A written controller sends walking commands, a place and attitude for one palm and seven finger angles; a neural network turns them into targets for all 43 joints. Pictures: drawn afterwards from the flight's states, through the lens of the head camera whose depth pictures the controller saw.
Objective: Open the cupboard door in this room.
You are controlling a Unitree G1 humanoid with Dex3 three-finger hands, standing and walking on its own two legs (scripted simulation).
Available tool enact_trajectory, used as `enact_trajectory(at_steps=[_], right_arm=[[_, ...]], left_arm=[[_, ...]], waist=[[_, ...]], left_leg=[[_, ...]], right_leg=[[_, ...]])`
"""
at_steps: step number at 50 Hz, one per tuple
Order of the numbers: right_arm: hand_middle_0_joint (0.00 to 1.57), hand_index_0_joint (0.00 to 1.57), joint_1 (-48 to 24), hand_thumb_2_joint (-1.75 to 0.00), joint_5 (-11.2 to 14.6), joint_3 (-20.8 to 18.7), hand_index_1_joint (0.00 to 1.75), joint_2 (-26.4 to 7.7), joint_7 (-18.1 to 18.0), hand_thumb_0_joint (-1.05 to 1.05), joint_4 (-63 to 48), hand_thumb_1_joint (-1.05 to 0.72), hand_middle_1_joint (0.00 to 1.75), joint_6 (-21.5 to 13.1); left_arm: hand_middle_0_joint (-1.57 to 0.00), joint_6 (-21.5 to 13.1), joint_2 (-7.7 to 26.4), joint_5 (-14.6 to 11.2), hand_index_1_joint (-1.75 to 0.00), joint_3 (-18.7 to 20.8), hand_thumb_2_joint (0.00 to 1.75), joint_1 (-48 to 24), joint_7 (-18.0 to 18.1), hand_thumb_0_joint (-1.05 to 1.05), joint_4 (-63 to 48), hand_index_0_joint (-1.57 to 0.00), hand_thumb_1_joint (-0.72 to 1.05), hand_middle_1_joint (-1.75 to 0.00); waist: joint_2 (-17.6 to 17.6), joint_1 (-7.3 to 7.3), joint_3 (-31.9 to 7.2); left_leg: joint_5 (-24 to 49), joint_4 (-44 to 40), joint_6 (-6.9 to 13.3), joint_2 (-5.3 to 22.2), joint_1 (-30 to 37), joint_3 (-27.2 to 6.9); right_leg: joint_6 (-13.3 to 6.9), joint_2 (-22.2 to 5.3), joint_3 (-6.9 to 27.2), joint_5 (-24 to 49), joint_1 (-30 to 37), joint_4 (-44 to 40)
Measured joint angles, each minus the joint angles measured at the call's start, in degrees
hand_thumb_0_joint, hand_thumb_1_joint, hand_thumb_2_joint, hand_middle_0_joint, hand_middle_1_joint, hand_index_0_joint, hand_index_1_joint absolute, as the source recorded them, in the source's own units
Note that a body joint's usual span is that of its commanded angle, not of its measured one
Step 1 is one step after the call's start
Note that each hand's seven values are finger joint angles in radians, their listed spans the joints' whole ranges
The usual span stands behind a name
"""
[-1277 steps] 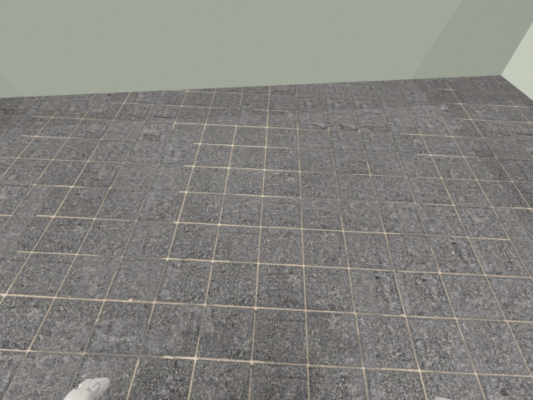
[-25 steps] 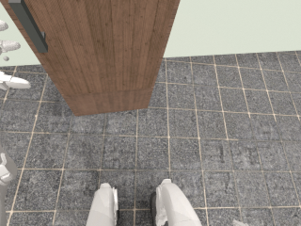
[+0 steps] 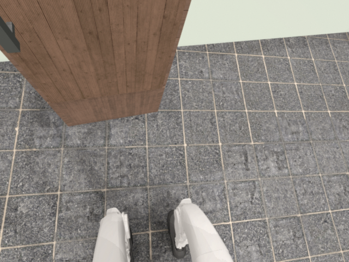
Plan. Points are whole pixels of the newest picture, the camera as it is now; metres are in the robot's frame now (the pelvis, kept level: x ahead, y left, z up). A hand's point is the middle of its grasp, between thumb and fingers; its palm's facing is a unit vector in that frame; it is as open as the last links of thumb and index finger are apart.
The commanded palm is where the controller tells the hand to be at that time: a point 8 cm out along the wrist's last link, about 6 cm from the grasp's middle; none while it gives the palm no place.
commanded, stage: move the hooked fingers beside the handle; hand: left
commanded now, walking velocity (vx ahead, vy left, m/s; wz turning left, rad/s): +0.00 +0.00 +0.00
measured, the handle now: out of the picture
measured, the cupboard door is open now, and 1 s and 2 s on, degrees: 0 0 0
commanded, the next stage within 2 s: slide the fingers in behind the handle in 0.72 s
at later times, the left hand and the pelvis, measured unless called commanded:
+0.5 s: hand out of the picture +0.52 +0.32 +0.07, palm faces +0.16 -0.99 -0.05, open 14.0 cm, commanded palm +0.51 +0.34 +0.07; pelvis +0.00 +0.00 +0.00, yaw +1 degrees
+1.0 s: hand out of the picture +0.52 +0.32 +0.06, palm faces +0.11 -0.99 -0.03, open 14.0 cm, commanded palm +0.51 +0.33 +0.06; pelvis +0.00 +0.00 +0.00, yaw +1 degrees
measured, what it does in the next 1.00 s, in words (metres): stands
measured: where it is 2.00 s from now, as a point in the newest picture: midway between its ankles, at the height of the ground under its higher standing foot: (152, 249)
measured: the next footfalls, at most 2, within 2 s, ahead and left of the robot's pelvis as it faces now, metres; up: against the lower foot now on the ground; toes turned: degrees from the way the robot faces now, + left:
none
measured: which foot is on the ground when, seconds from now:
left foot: down 0.00-1.00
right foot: down 0.00-1.00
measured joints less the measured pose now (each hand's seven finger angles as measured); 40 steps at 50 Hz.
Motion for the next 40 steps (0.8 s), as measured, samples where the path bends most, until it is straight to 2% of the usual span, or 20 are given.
enact_trajectory(at_steps=[6, 10, 13, 18, 22, 26, 34, 40], right_arm=[[0.2, 0.21, 0.0, -0.89, -0.1, -0.3, 0.3, 0.4, 0.6, 0.0, 0.1, -0.9, 0.3, 0.2], [0.2, 0.21, -0.4, -0.89, -0.2, -0.8, 0.3, 0.7, 0.9, 0.0, 1.1, -0.9, 0.3, 0.4], [0.2, 0.21, -0.7, -0.89, 0.0, -0.9, 0.3, 0.7, 0.9, 0.0, 1.2, -0.9, 0.3, 0.7], [0.2, 0.21, -1.3, -0.89, 0.2, -0.5, 0.3, 0.1, 0.4, 0.0, 0.0, -0.9, 0.3, 0.4], [0.2, 0.21, -1.8, -0.89, -0.2, -0.7, 0.3, -0.1, 0.4, 0.0, -0.5, -0.9, 0.3, -0.3], [0.2, 0.21, -2.1, -0.89, -0.3, -1.0, 0.3, 0.1, 0.7, 0.0, 0.0, -0.9, 0.3, -0.3], [0.2, 0.21, -1.6, -0.89, 0.4, 0.1, 0.3, -0.1, 0.0, 0.0, 0.1, -0.9, 0.3, 0.3], [0.2, 0.21, -1.6, -0.89, -0.1, 0.0, 0.3, 0.1, 0.1, 0.0, 0.6, -0.9, 0.3, -0.4]], left_arm=[[-0.31, -0.4, -1.0, 0.3, -1.2, 1.2, 0.3, 2.2, 0.7, -0.01, -2.3, -0.3, -0.49, -1.2], [-0.3, -1.4, -2.7, -0.9, -1.2, -0.6, 0.3, 2.5, 0.8, -0.01, -4.5, -0.3, -0.5, -1.2], [-0.3, -0.7, -3.5, -1.8, -1.2, -2.2, 0.3, 2.4, 0.1, -0.01, -3.8, -0.3, -0.5, -1.2], [-0.3, 0.7, -3.6, -1.1, -1.2, -3.3, 0.3, 2.4, 0.4, -0.01, -0.2, -0.3, -0.5, -1.2], [-0.31, -1.6, -3.6, -0.1, -1.2, -1.3, 0.3, 3.1, 1.9, -0.01, -1.1, -0.3, -0.5, -1.2], [-0.31, -3.7, -3.4, -0.5, -1.2, -0.8, 0.3, 2.6, 2.3, -0.01, -2.4, -0.3, -0.5, -1.2], [-0.3, -0.4, -1.7, -0.8, -1.2, -2.7, 0.3, 0.6, 0.2, -0.01, 1.6, -0.3, -0.5, -1.2], [-0.31, -2.6, -0.9, -0.1, -1.2, 0.0, 0.3, 0.1, 1.3, -0.01, -0.3, -0.3, -0.5, -1.2]], waist=[[-0.4, 0.51, -0.2], [-0.5, 1.25, -0.4], [-0.4, 1.48, -0.8], [-0.4, 1.08, -1.0], [-0.5, 0.71, -0.9], [-0.5, 0.87, -0.4], [-0.1, 0.89, -0.1], [-0.3, 0.16, -0.4]], left_leg=[[-0.2, -0.4, -0.1, 0.1, 0.7, -0.3], [-0.1, -1.0, -0.2, -0.1, 1.7, -0.8], [0.0, -1.7, -0.2, -0.3, 2.8, -1.0], [0.1, -2.1, -0.1, -0.4, 3.6, -0.9], [-0.1, -1.3, -0.2, -0.2, 3.0, -0.7], [-0.2, -0.6, -0.3, -0.2, 2.4, -0.7], [0.2, -0.3, -0.2, -0.3, 1.5, -0.8], [-0.1, 1.0, -0.5, 0.0, -0.3, -1.0]], right_leg=[[0.0, 0.1, -0.3, -0.1, 1.0, -0.8], [-0.1, 0.0, -0.8, -0.1, 2.4, -1.6], [-0.1, -0.1, -1.0, 0.0, 3.6, -2.4], [0.0, -0.2, -0.8, 0.0, 4.3, -2.6], [-0.1, -0.1, -0.6, -0.1, 3.4, -1.7], [-0.2, 0.0, -0.7, -0.3, 2.8, -0.9], [-0.3, -0.2, -0.7, -0.2, 1.8, -0.4], [-0.5, 0.1, -0.8, -0.3, 0.1, 0.9]])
